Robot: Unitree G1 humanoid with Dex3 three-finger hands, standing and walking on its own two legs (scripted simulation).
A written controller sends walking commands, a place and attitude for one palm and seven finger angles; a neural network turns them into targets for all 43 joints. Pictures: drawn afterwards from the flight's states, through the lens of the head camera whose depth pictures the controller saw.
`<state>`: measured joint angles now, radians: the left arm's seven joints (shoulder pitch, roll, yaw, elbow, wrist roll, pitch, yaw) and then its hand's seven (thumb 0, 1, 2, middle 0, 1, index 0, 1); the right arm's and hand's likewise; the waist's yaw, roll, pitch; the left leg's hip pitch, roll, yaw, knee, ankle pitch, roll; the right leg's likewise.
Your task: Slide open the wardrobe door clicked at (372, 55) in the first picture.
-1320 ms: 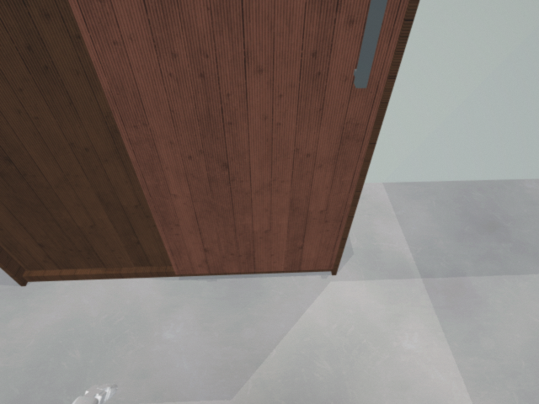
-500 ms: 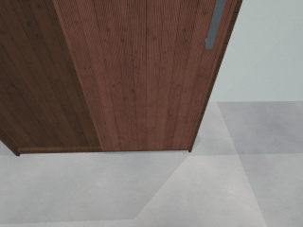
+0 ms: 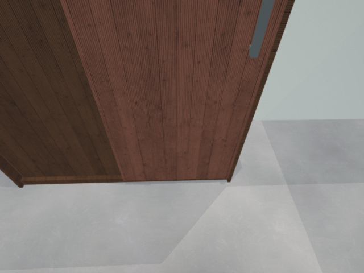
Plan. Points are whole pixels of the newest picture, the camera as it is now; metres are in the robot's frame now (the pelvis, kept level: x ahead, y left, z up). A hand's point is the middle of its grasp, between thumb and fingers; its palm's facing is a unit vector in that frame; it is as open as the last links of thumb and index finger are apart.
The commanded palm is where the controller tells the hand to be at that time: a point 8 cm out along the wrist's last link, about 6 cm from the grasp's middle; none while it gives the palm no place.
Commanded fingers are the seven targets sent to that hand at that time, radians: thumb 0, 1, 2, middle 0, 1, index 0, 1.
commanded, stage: look at it before walking up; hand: right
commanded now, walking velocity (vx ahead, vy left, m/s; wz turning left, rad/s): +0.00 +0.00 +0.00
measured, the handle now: (262, 11) +0.76 -0.19 +0.25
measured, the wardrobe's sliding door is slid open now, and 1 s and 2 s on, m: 0.00 0.00 0.00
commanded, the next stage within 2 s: take the last steps up to it in 0.12 s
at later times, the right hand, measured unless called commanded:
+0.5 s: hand out of the picture +0.05 -0.23 -0.18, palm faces +0.05 +0.97 -0.22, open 7.4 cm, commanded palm none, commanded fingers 0.00 -0.90 -0.90 0.20 0.30 0.20 0.30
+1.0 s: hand (256, 222) +0.31 -0.21 -0.19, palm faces -0.05 +0.98 -0.17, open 7.3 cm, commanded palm none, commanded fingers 0.00 -0.90 -0.90 0.20 0.30 0.20 0.30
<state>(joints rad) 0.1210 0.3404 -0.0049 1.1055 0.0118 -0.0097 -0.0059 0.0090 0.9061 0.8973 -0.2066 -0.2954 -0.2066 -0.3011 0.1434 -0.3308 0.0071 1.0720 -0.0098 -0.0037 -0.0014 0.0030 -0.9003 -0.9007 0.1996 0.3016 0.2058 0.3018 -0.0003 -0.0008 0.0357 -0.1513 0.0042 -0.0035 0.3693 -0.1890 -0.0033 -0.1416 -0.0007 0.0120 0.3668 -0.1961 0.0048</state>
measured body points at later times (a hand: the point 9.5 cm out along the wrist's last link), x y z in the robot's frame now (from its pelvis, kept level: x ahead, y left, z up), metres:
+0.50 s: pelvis +0.04 -0.02 -0.01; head +0.03 -0.03 +0.44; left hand +0.07 +0.25 -0.15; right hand +0.05 -0.28 -0.16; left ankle +0.01 +0.12 -0.75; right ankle +0.02 -0.12 -0.74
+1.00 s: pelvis +0.20 -0.04 -0.03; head +0.23 -0.04 +0.42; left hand +0.05 +0.13 -0.17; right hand +0.31 -0.26 -0.17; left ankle +0.29 +0.05 -0.75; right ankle +0.04 -0.13 -0.74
